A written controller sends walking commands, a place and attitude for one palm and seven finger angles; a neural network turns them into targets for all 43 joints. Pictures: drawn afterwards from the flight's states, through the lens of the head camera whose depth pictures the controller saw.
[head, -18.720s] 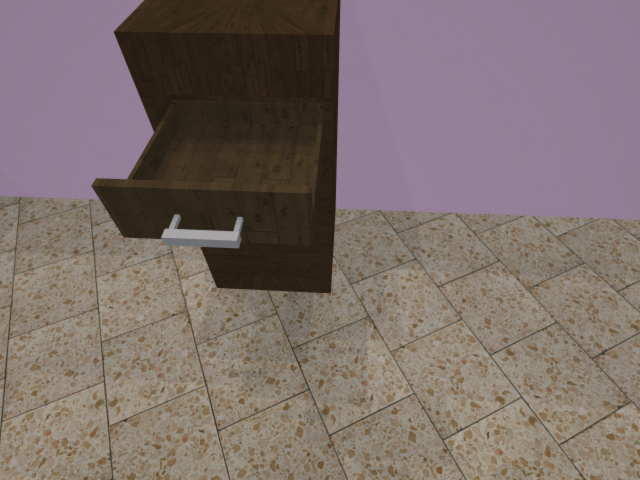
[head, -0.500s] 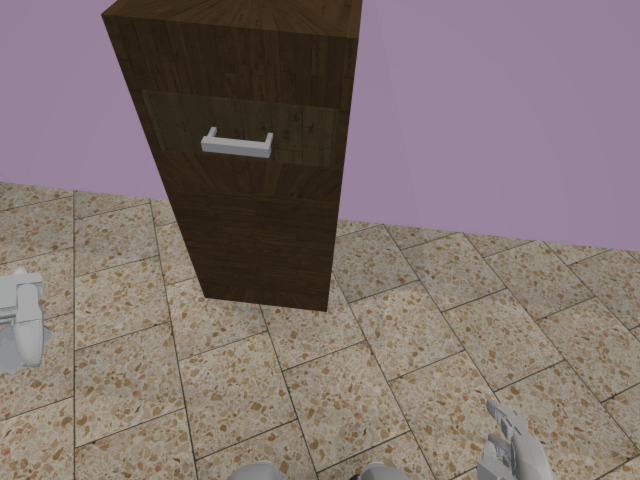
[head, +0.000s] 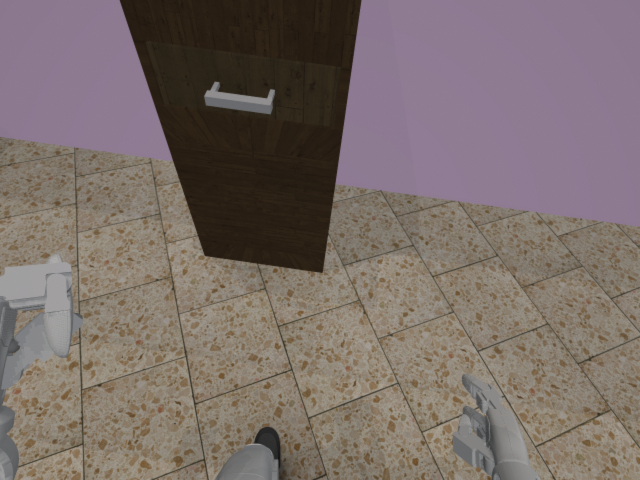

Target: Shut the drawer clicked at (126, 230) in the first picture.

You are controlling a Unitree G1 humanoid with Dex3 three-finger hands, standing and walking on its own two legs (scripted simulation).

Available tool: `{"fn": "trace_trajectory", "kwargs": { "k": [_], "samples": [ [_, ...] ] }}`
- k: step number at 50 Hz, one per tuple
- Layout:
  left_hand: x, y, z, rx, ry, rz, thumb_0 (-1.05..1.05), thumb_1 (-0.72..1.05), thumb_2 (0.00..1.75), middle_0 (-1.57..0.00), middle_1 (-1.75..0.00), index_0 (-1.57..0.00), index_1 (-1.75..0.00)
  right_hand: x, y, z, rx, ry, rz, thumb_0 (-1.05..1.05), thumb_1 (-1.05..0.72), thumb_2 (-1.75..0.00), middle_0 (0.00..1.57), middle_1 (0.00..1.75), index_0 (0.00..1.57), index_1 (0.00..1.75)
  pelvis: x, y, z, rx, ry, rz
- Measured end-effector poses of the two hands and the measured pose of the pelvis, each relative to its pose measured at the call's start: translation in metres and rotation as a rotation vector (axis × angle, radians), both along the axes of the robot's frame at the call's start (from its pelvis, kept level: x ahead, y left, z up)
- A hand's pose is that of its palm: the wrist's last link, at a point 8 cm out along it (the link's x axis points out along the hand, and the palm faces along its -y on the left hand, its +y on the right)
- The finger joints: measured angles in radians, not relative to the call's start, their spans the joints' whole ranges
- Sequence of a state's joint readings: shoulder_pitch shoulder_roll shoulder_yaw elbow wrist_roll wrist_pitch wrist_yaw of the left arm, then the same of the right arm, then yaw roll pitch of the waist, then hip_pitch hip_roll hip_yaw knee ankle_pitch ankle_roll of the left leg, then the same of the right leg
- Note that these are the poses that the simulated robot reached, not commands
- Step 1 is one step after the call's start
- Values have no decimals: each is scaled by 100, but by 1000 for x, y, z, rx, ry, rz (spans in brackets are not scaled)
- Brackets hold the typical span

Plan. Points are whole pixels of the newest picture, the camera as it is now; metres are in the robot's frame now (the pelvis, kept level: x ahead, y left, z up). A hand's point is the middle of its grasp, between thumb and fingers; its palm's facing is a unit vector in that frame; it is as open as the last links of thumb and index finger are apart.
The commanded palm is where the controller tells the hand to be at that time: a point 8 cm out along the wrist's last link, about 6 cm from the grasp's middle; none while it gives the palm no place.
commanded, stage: step back with the hand held close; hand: left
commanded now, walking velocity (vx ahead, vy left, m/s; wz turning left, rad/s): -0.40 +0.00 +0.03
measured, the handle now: (241, 96) +0.80 +0.24 -0.03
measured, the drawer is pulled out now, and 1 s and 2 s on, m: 0.00 0.00 0.00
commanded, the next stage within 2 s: stop stepping back and stand still in 0.30 s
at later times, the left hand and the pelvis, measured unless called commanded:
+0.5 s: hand out of the picture +0.12 +0.25 +0.18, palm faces +0.17 -0.89 -0.41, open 3.3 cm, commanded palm +0.05 +0.32 +0.19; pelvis -0.10 +0.05 +0.02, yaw -4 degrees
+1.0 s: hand out of the picture +0.01 +0.29 +0.18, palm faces +0.37 -0.83 -0.41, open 3.3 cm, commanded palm -0.05 +0.34 +0.19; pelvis -0.19 +0.06 +0.00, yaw -1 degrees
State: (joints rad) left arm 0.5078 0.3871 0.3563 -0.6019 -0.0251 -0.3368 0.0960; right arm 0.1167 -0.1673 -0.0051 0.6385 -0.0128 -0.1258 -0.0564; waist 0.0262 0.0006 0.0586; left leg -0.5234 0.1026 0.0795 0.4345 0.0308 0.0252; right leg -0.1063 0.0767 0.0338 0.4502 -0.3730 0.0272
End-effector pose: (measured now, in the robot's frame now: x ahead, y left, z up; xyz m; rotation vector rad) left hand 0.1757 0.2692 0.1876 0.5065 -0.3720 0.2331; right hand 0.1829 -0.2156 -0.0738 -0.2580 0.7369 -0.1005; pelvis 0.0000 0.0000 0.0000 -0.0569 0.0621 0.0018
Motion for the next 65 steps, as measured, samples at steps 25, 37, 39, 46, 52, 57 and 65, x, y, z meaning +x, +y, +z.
{"fn": "trace_trajectory", "kwargs": {
  "k": [25, 37, 39, 46, 52, 57, 65],
  "samples": [
    [-82, 33, 6, -36, 74, -125, 2, 89, 89, -140, -160, -141, -160, -122, 45, 38, 1, -80, -40, 1, -90, -90, 20, 30, 20, 30, -96, 47, 16, -16, -62, -74],
    [-194, 64, 20, 1, 85, 144, 1, 88, 89, -140, -160, -141, -160, -195, 34, 16, -3, -9, -34, 1, -90, -90, 21, 30, 21, 30, -161, 47, 13, 68, -49, -70],
    [-204, 65, 16, -53, 55, 157, 1, 88, 89, -141, -160, -141, -160, -211, 27, 16, -23, 30, -50, 1, -90, -90, 21, 30, 21, 30, -166, 48, 16, 82, -53, -59],
    [-203, 66, -2, -132, -33, 107, 1, 88, 89, -141, -160, -141, -160, -240, 15, 12, -110, -44, -129, 1, -90, -90, 20, 30, 20, 30, -180, 66, -1, 62, -67, -1],
    [-206, 60, 19, 49, -23, 58, 2, 88, 89, -141, -160, -141, -160, -259, 36, 4, 19, -71, -147, 1, -91, -90, 20, 30, 20, 30, -195, 56, -1, 76, -109, -24],
    [-224, 48, 23, 113, 8, 66, 1, 88, 89, -141, -160, -141, -160, -270, 40, -24, 84, 19, -110, 1, -90, -90, 20, 30, 20, 30, -201, 50, -7, 67, -116, -14],
    [-235, 69, -2, -5, 144, 180, 1, 88, 89, -141, -160, -141, -160, -273, 32, -13, 28, 93, -106, 1, -90, -90, 20, 30, 20, 30, -196, 55, 12, 80, -83, -6]
  ]
}}
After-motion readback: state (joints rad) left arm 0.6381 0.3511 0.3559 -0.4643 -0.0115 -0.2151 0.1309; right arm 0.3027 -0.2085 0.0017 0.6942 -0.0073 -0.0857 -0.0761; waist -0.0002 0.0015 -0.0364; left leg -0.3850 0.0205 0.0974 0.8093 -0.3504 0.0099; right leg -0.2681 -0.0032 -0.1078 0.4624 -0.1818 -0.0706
